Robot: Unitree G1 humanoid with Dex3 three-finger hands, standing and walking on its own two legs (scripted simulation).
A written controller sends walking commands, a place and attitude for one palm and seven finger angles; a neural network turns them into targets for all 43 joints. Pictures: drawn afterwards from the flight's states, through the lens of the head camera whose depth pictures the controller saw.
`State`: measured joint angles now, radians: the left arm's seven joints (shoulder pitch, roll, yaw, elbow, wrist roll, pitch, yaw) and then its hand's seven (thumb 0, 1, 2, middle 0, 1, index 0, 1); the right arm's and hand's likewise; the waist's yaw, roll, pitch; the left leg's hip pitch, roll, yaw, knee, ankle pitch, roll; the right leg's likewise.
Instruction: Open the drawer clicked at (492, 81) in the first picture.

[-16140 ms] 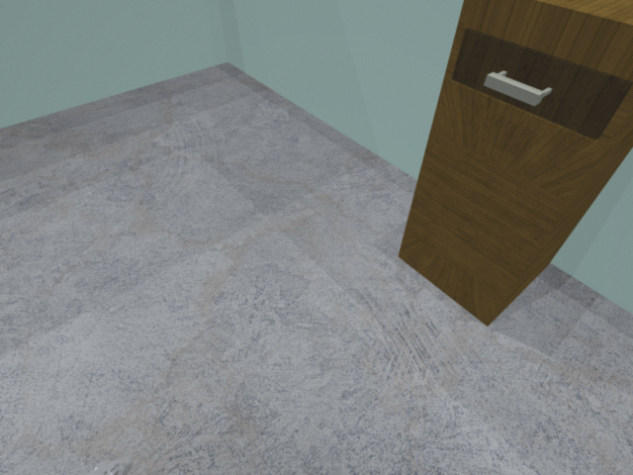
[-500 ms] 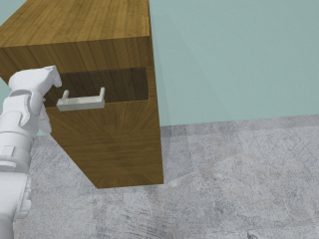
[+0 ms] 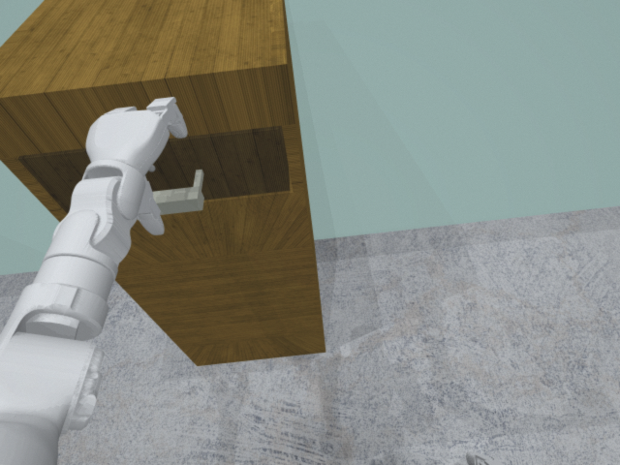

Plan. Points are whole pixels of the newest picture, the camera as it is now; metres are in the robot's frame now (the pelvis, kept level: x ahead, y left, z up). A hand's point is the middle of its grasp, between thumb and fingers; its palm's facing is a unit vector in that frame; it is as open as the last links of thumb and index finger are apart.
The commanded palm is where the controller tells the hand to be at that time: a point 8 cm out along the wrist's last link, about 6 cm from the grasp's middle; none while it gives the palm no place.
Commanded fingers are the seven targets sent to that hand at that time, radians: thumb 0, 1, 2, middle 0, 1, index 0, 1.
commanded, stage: move the hooked fingers above the handle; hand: left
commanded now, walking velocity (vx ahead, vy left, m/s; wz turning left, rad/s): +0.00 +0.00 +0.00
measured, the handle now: (160, 191) +0.49 +0.25 +0.07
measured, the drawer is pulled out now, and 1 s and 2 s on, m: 0.00 0.00 0.00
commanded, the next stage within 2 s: lower the fingers behind the handle in 0.02 s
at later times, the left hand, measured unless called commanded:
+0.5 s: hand (138, 195) +0.45 +0.26 +0.11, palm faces +0.04 -0.09 -1.00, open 13.9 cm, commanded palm +0.42 +0.28 +0.16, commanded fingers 0.00 -0.50 0.30 -0.30 -1.20 -0.30 -1.20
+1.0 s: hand (124, 223) +0.43 +0.29 +0.07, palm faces -0.06 -0.02 -1.00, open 13.8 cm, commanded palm +0.42 +0.28 +0.13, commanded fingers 0.00 -0.50 0.30 -0.30 -1.20 -0.30 -1.20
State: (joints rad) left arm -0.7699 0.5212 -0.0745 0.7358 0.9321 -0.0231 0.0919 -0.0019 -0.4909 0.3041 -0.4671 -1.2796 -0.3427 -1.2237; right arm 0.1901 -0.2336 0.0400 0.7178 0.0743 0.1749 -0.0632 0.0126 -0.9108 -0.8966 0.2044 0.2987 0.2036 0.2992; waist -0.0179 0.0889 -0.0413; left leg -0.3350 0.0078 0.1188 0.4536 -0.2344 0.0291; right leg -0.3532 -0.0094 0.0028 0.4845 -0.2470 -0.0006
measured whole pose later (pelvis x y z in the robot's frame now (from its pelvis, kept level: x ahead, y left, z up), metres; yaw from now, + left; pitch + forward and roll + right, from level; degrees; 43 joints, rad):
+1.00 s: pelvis +0.00 +0.00 -0.02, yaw +3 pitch +12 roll -1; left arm -0.73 0.60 -0.01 0.85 1.01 -0.17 0.08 0.00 -0.49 0.30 -0.33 -1.22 -0.32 -1.20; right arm 0.33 -0.29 -0.06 0.70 0.03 0.13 -0.06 0.01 -0.91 -0.90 0.21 0.30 0.21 0.30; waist -0.03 0.04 -0.08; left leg -0.54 0.02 0.06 0.64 -0.30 0.03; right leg -0.51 -0.01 -0.06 0.62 -0.31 -0.01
